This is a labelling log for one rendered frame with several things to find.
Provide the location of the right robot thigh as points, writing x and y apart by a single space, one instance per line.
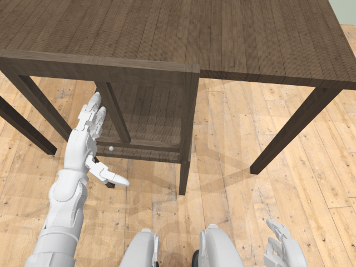
219 249

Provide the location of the left robot forearm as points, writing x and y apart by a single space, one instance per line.
61 230

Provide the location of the right robot hand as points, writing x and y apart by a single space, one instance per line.
289 252

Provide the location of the left robot hand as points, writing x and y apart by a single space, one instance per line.
82 141

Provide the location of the chair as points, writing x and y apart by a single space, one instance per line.
150 105

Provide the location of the table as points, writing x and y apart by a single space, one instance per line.
287 42

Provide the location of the right robot shin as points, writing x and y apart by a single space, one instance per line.
204 262

